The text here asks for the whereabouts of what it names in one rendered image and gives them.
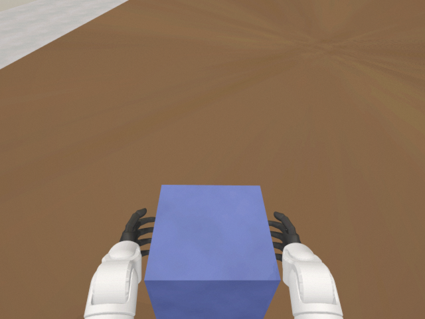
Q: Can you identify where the right robot hand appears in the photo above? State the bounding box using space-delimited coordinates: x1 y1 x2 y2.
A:
268 211 301 261

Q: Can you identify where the left robot hand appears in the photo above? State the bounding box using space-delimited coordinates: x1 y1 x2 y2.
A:
120 208 155 257

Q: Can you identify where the right robot forearm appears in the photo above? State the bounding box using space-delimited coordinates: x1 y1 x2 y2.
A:
282 243 343 319

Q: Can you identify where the left robot forearm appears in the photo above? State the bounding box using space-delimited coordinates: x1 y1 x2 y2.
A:
84 241 141 319

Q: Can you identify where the carton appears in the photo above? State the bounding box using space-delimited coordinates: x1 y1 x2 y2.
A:
144 185 281 319

